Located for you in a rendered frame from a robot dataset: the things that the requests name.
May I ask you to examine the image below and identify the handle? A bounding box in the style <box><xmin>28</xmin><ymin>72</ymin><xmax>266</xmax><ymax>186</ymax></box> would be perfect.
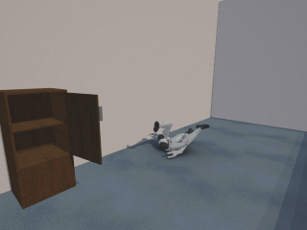
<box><xmin>99</xmin><ymin>106</ymin><xmax>103</xmax><ymax>122</ymax></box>

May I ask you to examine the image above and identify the left robot hand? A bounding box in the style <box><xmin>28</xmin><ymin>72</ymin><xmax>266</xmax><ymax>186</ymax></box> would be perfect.
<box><xmin>167</xmin><ymin>150</ymin><xmax>177</xmax><ymax>158</ymax></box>

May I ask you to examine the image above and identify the cupboard door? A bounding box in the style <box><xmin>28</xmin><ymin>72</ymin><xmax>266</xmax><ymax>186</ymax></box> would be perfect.
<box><xmin>64</xmin><ymin>92</ymin><xmax>103</xmax><ymax>165</ymax></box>

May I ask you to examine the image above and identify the right robot thigh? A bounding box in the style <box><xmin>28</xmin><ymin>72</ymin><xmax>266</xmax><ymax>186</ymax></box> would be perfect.
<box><xmin>157</xmin><ymin>123</ymin><xmax>173</xmax><ymax>140</ymax></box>

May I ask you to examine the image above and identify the right robot hand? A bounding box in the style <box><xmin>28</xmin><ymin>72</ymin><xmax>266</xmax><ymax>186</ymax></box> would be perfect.
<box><xmin>148</xmin><ymin>133</ymin><xmax>157</xmax><ymax>138</ymax></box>

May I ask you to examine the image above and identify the left robot forearm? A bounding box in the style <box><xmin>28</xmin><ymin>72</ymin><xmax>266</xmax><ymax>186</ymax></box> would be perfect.
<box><xmin>177</xmin><ymin>146</ymin><xmax>186</xmax><ymax>154</ymax></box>

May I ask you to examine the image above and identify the humanoid robot head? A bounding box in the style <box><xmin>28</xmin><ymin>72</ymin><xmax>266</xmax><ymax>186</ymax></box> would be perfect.
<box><xmin>185</xmin><ymin>128</ymin><xmax>194</xmax><ymax>134</ymax></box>

